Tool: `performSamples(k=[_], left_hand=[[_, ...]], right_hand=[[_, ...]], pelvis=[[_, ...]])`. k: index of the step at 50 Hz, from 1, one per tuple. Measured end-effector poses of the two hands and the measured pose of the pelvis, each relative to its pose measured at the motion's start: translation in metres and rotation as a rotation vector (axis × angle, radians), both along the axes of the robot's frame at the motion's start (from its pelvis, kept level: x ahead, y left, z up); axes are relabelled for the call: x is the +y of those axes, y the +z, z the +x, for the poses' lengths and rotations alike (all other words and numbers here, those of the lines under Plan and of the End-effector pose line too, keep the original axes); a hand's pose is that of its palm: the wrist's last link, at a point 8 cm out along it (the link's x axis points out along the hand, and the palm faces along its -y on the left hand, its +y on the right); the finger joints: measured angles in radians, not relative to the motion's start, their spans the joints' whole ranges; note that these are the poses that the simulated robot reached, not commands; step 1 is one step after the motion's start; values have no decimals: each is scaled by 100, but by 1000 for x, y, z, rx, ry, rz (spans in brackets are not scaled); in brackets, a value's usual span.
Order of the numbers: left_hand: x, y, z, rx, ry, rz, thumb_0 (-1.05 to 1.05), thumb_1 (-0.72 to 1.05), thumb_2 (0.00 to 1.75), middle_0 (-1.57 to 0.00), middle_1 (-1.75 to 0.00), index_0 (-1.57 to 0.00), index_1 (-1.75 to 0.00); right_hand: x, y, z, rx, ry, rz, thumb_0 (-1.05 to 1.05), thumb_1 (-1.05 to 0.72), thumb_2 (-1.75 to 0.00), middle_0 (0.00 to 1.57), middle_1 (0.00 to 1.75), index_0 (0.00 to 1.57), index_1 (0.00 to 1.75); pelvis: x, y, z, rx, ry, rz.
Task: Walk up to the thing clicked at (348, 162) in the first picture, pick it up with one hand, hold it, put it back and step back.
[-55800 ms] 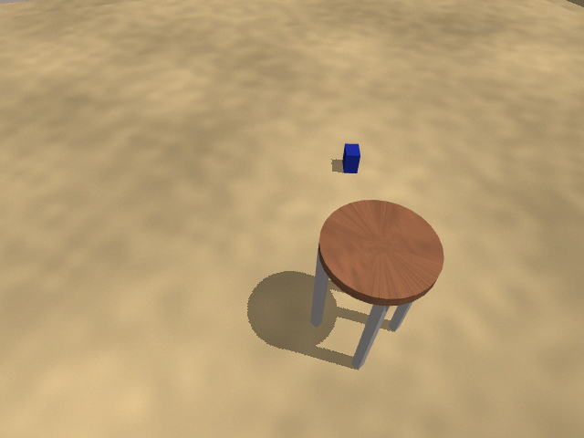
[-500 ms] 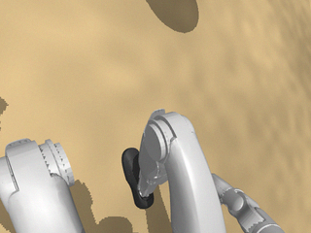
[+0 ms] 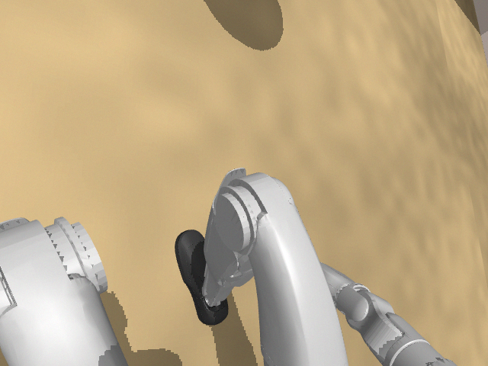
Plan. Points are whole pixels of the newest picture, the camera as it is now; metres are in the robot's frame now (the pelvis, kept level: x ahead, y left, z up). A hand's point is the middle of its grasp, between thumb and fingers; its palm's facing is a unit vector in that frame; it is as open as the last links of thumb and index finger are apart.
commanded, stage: loosen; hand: left
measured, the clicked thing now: out of the picture +0.46 +0.31 -0.22
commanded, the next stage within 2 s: lower in 0.12 s
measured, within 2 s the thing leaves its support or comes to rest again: rests again in 0.34 s
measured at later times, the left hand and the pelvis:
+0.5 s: hand out of the picture +0.43 +0.33 -0.18, palm faces +0.57 -0.82 -0.01, open 8.2 cm; pelvis +0.00 +0.00 +0.00, yaw -1 degrees
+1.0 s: hand out of the picture +0.43 +0.33 -0.18, palm faces +0.58 -0.82 +0.00, open 15.5 cm; pelvis +0.00 +0.00 +0.00, yaw -1 degrees
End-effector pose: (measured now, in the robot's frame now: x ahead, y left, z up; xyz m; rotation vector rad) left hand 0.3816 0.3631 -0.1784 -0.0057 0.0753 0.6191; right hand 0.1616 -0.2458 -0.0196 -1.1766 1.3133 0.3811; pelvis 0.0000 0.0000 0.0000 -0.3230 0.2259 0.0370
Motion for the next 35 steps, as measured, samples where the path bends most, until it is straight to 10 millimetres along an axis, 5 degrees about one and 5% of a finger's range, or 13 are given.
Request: performSamples(k=[17, 26, 35], left_hand=[[0, -1, 1, -13, 4, -2, -2, -26, 69, -76, -88, -111, -100], [-4, -1, 3, -12, -9, -4, -1, -17, 64, -74, -80, -100, -88], [-6, -3, 1, -2, -3, -10, -1, -23, 44, -64, -57, -71, -58]], right_hand=[[3, 5, -1, 11, 20, -14, 0, -90, -90, 20, 30, 20, 30], [4, 6, 0, 3, 27, -15, 0, -90, -90, 20, 30, 20, 30], [4, 7, -2, 6, 29, -17, 0, -90, -90, 20, 30, 20, 30]], pelvis=[[1, 1, -2, -10, -5, -8], [1, 2, -3, -12, -7, -9], [1, 2, -3, -15, -10, -9]])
